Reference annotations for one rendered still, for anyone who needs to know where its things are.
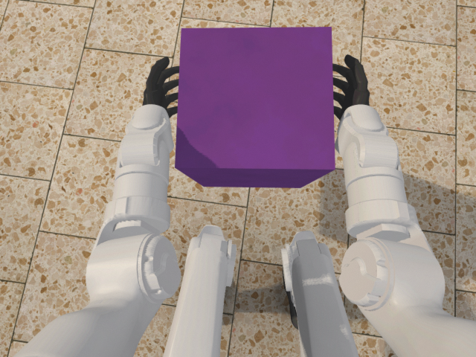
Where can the right robot upper arm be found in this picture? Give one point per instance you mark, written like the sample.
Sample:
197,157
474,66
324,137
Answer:
399,288

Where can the left robot thigh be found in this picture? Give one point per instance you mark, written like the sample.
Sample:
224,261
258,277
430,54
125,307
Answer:
197,323

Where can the robot thigh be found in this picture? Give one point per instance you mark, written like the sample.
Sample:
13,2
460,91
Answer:
324,329
197,323

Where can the left robot upper arm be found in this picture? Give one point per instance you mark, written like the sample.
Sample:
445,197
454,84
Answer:
128,279

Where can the robot left hand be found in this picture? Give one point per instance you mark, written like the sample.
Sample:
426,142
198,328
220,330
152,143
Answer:
156,89

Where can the robot left forearm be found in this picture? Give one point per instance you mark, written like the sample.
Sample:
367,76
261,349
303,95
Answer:
139,204

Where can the robot right hand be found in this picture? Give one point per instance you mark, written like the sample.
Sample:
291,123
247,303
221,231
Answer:
355,89

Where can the right robot thigh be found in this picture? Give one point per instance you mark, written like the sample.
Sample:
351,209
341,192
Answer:
324,329

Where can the robot right forearm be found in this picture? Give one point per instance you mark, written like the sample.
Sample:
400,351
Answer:
377,201

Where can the carton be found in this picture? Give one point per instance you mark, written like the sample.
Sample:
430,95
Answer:
255,106

